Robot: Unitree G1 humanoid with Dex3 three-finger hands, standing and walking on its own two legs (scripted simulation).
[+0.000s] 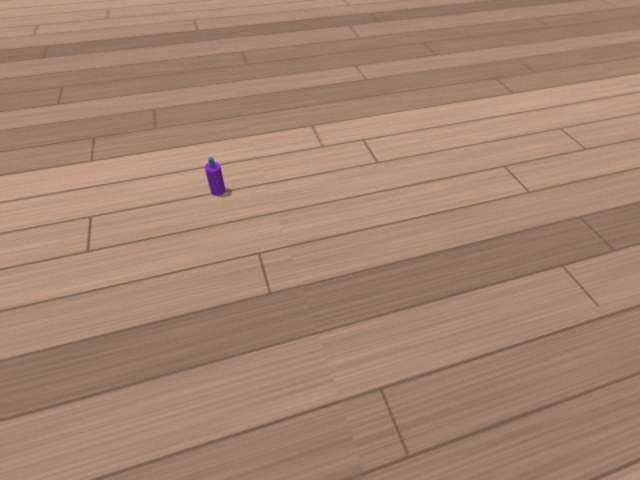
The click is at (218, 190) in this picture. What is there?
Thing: necked bottle
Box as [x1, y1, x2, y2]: [205, 157, 224, 195]
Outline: 209,157 209,162 206,164 205,170 210,190 212,194 219,195 224,192 220,167 218,163 214,162 213,159
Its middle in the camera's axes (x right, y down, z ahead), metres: -0.46 -0.28 +1.76
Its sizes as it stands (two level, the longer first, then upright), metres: 0.067 0.067 0.193
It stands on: the floor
